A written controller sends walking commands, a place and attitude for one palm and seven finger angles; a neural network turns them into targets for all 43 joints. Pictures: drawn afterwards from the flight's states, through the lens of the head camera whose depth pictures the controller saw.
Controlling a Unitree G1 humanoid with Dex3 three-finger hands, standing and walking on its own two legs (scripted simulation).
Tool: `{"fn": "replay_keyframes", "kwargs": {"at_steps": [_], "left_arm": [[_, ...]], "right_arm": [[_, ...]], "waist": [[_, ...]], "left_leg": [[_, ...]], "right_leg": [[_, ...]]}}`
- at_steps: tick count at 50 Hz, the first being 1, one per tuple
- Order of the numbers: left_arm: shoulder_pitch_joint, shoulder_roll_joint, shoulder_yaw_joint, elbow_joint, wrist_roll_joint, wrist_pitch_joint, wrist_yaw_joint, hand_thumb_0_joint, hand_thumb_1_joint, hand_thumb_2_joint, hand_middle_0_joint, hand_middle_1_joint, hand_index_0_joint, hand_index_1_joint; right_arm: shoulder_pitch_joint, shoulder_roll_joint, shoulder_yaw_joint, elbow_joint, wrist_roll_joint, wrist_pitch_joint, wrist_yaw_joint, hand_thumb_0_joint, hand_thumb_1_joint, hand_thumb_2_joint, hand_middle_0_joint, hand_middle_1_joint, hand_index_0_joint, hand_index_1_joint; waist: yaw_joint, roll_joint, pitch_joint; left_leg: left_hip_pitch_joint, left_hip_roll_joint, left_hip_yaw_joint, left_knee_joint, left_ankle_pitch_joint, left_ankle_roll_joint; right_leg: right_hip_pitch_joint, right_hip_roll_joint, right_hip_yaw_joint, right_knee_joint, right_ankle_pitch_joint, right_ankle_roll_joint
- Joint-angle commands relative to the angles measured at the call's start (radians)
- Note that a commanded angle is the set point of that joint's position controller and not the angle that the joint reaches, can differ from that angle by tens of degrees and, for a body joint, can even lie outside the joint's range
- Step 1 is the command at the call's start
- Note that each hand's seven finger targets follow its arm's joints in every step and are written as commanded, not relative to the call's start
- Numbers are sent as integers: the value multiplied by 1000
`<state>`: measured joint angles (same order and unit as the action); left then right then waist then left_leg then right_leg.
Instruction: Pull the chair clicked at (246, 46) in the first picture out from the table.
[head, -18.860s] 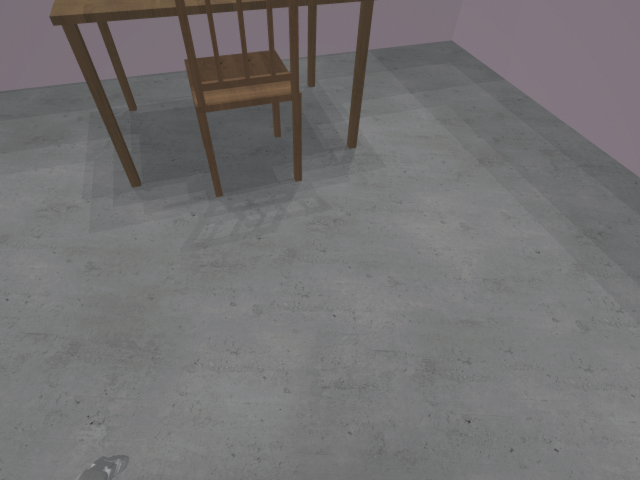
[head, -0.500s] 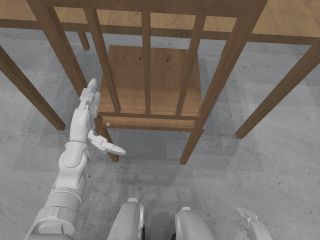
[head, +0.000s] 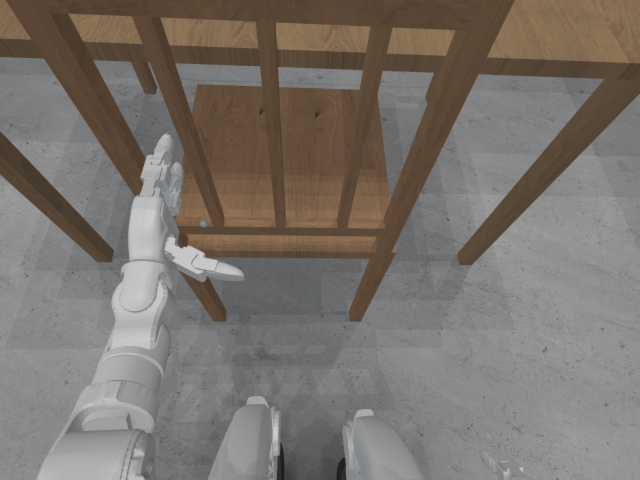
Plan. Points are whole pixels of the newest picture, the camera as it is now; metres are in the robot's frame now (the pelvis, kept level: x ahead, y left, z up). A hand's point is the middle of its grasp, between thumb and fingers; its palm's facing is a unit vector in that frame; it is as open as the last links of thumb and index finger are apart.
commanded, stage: push the fingers through the gap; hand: left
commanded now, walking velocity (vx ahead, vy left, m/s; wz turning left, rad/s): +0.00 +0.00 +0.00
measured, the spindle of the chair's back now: (275, 151) +0.50 +0.05 +0.07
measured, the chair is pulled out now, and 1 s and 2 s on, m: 0.00 0.00 0.01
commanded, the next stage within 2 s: hook a spindle and tug to test in 0.80 s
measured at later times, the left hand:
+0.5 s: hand (207, 186) +0.48 +0.14 +0.03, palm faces +0.01 -1.00 -0.06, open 17.0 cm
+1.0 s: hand (210, 189) +0.48 +0.14 +0.02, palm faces +0.01 -1.00 -0.04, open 16.9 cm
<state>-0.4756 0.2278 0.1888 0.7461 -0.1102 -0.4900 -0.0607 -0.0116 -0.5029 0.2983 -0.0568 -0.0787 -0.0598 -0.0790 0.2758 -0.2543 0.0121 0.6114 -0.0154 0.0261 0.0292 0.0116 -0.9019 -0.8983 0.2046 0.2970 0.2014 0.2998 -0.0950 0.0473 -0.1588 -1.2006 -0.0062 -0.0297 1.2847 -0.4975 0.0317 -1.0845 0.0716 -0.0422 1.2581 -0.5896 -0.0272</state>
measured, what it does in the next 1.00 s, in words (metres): stands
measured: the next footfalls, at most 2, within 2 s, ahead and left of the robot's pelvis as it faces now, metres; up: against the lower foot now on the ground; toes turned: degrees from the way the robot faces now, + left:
none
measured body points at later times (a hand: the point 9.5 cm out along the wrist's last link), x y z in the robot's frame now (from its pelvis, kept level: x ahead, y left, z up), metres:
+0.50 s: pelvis +0.00 +0.00 -0.01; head +0.13 +0.02 +0.42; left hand +0.47 +0.20 +0.03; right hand +0.05 -0.26 -0.13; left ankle +0.05 +0.10 -0.62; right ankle +0.00 -0.11 -0.62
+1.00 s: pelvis +0.00 +0.00 -0.01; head +0.14 +0.02 +0.42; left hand +0.47 +0.19 +0.02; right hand +0.06 -0.25 -0.13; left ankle +0.05 +0.10 -0.62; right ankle +0.00 -0.11 -0.62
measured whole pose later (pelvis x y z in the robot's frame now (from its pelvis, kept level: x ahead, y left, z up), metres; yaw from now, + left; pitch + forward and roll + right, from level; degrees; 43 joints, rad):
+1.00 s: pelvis +0.00 +0.00 -0.01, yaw -1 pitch +26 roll -4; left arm -0.72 0.29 0.27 1.01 -0.04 -0.54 -0.05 -0.01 -0.50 0.30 -0.07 -0.11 -0.07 -0.11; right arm 0.29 -0.25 0.02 0.62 -0.04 0.09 0.06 0.01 -0.90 -0.90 0.20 0.30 0.20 0.30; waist -0.14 0.05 -0.16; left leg -1.26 0.00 -0.03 1.31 -0.50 0.04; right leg -1.14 0.08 -0.04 1.27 -0.59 -0.02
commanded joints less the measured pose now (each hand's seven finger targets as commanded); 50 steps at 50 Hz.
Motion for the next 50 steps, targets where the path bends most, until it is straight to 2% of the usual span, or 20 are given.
{"fn": "replay_keyframes", "kwargs": {"at_steps": [1, 5, 10, 13, 17, 18, 20, 23, 26, 27, 29, 32, 36, 37, 40, 43, 44, 45, 48, 50], "left_arm": [[-432, 157, 26, -147, 30, -112, 20, 0, -500, 300, -60, -80, -60, -80], [-421, 135, 15, -26, 51, -70, 11, 0, -500, 300, -60, -80, -60, -80], [-474, 195, 82, -35, 27, -58, 14, 0, -500, 300, -60, -80, -60, -80], [-555, 246, 116, -71, 35, -99, 27, 0, -500, 300, -60, -80, -60, -80], [-654, 225, 78, -49, 68, -139, 25, 0, -500, 300, -60, -80, -60, -80], [-642, 212, 73, -15, 68, -136, 20, 0, -500, 300, -60, -80, -60, -80], [-630, 246, 100, 76, 71, -119, 8, 0, -500, 300, -60, -80, -60, -80], [-607, 214, 81, 151, 65, -85, -15, 0, -500, 300, -60, -80, -60, -80], [-608, 230, 97, 91, 48, -80, -23, 0, -500, 300, -60, -80, -60, -80], [-625, 215, 88, 46, 38, -88, -23, 0, -500, 300, -60, -80, -60, -80], [-594, 263, 128, -16, 27, -101, -15, 0, -500, 300, -60, -80, -60, -80], [-593, 233, 103, -50, 39, -116, 4, 0, -500, 300, -60, -80, -60, -80], [-591, 225, 94, 36, 68, -107, 23, 0, -500, 300, -60, -80, -60, -80], [-609, 201, 75, 24, 69, -111, 22, 0, -500, 300, -60, -80, -60, -80], [-623, 222, 94, 70, 70, -111, 22, 0, -500, 300, -60, -80, -60, -80], [-636, 193, 71, 43, 60, -122, 14, 0, -500, 300, -60, -80, -60, -80], [-634, 237, 108, 45, 58, -124, 15, 0, -500, 300, -60, -80, -60, -80], [-614, 220, 94, 62, 57, -119, 10, 0, -500, 300, -60, -80, -60, -80], [-627, 227, 96, 57, 65, -118, 10, 0, -500, 300, -113, -244, -113, -244], [-612, 241, 110, 88, 67, -110, 11, 0, -500, 300, -148, -354, -148, -354]], "right_arm": [[80, -149, -62, -51, -5, -34, -4, 0, -900, -900, 200, 300, 200, 300], [95, -157, -64, -56, -5, -11, 5, 0, -900, -900, 200, 300, 200, 300], [99, -155, -59, -74, -4, 9, 4, 0, -900, -900, 200, 300, 200, 300], [105, -150, -56, -71, -10, 7, 4, 0, -900, -900, 200, 300, 200, 300], [122, -148, -57, -51, -17, 3, 8, 0, -900, -900, 200, 300, 200, 300], [121, -150, -60, -42, -17, 4, 9, 0, -900, -900, 200, 300, 200, 300], [134, -160, -58, -33, -18, 12, 9, 0, -900, -900, 200, 300, 200, 300], [139, -162, -56, -38, -14, 23, 14, 0, -900, -900, 200, 300, 200, 300], [146, -164, -60, -54, -14, 34, 15, 0, -900, -900, 200, 300, 200, 300], [143, -160, -61, -65, -13, 33, 16, 0, -900, -900, 200, 300, 200, 300], [144, -162, -63, -64, -13, 35, 19, 0, -900, -900, 200, 300, 200, 300], [146, -152, -62, -61, -15, 36, 21, 0, -900, -900, 200, 300, 200, 300], [148, -154, -61, -43, -17, 45, 23, 0, -900, -900, 200, 300, 200, 300], [148, -153, -61, -47, -17, 41, 23, 0, -900, -900, 200, 300, 200, 300], [149, -158, -62, -41, -19, 45, 20, 0, -900, -900, 200, 300, 200, 300], [143, -156, -63, -47, -20, 41, 20, 0, -900, -900, 200, 300, 200, 300], [146, -160, -63, -42, -22, 43, 19, 0, -900, -900, 200, 300, 200, 300], [143, -158, -59, -49, -22, 45, 21, 0, -900, -900, 200, 300, 200, 300], [142, -157, -59, -49, -21, 49, 21, 0, -900, -900, 200, 300, 200, 300], [144, -158, -59, -49, -21, 54, 21, 0, -900, -900, 200, 300, 200, 300]], "waist": [[-48, 43, -430], [-47, 48, -430], [-38, 18, -483], [-41, 26, -496], [-71, 64, -497], [-73, 77, -498], [-76, 34, -463], [-70, 67, -448], [-58, 59, -514], [-57, 91, -549], [-39, 100, -585], [-58, 77, -555], [-74, 43, -443], [-77, 66, -447], [-78, 48, -440], [-76, 94, -499], [-67, 92, -499], [-68, 74, -497], [-69, 89, -510], [-70, 53, -486]], "left_leg": [[443, 12, -51, -109, 281, -7], [443, 11, -53, -122, 267, -8], [416, 6, -37, -111, 303, -1], [400, 7, -36, -101, 304, 2], [423, 9, -45, -87, 302, 2], [434, 10, -45, -85, 295, 0], [381, 9, -42, -84, 255, 4], [380, 8, -43, -94, 244, 3], [419, 10, -46, -96, 302, 4], [457, 11, -49, -97, 339, 2], [491, 14, -52, -100, 382, -5], [482, 15, -50, -100, 393, 0], [420, 15, -46, -106, 299, 2], [433, 14, -49, -107, 295, 2], [436, 16, -54, -110, 276, 1], [491, 17, -61, -106, 326, -5], [486, 19, -61, -105, 328, -7], [464, 14, -57, -104, 323, -4], [474, 17, -58, -98, 340, -5], [440, 16, -54, -98, 321, -2]], "right_leg": [[31, -17, 15, -169, 279, -10], [13, -17, 4, -173, 257, -14], [87, -16, 20, -175, 316, -9], [99, -14, 28, -164, 325, -6], [46, -13, 24, -151, 306, -8], [31, -13, 24, -158, 296, -8], [38, -12, 26, -165, 268, -7], [13, -14, 16, -165, 250, -13], [47, -12, 18, -162, 299, -13], [45, -12, 14, -153, 324, -15], [73, -8, 15, -155, 356, -15], [71, -5, 15, -156, 375, -10], [30, -7, 13, -172, 298, -8], [10, -8, 11, -168, 287, -9], [0, -8, 8, -174, 263, -10], [-5, -10, 5, -164, 294, -13], [2, -10, 4, -160, 293, -14], [20, -7, 9, -163, 298, -12], [8, -10, 6, -152, 312, -13], [25, -8, 8, -159, 307, -10]]}}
